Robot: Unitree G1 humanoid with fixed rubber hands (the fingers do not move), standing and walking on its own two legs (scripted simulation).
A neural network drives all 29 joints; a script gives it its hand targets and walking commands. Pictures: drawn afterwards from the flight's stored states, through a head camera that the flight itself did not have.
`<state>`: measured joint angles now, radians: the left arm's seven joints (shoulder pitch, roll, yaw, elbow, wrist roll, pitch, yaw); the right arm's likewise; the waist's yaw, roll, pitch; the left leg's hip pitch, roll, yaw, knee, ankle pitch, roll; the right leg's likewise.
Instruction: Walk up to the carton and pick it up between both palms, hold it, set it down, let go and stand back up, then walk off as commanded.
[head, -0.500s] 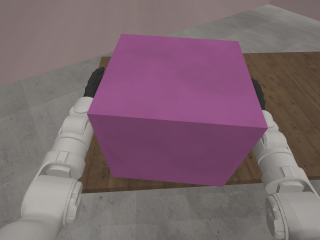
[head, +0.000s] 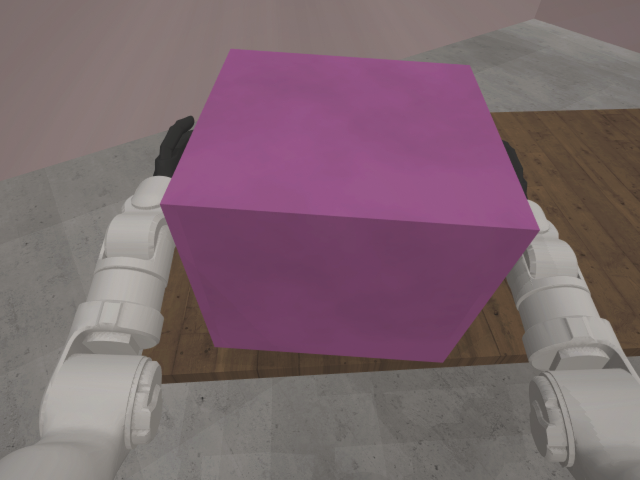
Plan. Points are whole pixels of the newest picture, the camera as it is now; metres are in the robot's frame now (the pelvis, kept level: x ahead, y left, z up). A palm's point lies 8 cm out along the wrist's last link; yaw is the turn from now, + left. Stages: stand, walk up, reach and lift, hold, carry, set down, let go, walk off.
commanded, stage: reach and lift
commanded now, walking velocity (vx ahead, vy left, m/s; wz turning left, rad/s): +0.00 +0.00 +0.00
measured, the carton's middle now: (339, 209) +0.43 -0.04 +0.13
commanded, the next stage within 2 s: hold in 1.94 s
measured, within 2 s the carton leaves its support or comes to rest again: neither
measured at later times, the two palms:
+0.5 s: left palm (144, 168) +0.40 +0.18 +0.23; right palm (527, 165) +0.38 -0.23 +0.23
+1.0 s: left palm (140, 157) +0.39 +0.18 +0.24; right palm (530, 154) +0.38 -0.23 +0.24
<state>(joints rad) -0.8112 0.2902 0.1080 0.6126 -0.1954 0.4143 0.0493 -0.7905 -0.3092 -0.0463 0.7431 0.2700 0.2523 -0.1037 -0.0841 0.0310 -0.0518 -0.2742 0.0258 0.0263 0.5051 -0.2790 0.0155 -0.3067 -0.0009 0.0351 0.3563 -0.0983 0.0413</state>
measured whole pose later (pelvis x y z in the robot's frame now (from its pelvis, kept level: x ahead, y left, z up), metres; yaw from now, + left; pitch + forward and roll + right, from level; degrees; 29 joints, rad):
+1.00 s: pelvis -0.01 +0.00 +0.00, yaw +0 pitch +1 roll -1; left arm -0.82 0.25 0.24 0.42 -0.04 0.65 0.00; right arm -0.95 -0.32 -0.11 0.78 0.29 0.42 -0.04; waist -0.08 0.03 -0.12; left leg -0.25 0.02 0.03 0.49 -0.26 0.01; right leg -0.28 0.00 0.04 0.34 -0.08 0.04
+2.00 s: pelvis -0.02 +0.00 +0.00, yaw +0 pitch +0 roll -1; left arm -0.87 0.25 0.29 0.41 -0.04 0.77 0.00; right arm -1.03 -0.34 -0.10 0.78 0.32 0.55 -0.07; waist -0.08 0.03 -0.15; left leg -0.25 0.02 0.03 0.49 -0.25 0.01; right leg -0.28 0.00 0.04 0.34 -0.07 0.04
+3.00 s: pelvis -0.02 +0.00 +0.00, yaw +0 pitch +0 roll -1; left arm -0.93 0.25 0.33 0.40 -0.02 0.86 -0.01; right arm -1.11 -0.37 -0.08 0.78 0.35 0.65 -0.11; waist -0.08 0.03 -0.19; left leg -0.25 0.02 0.03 0.49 -0.25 0.01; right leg -0.28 0.00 0.04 0.34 -0.07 0.04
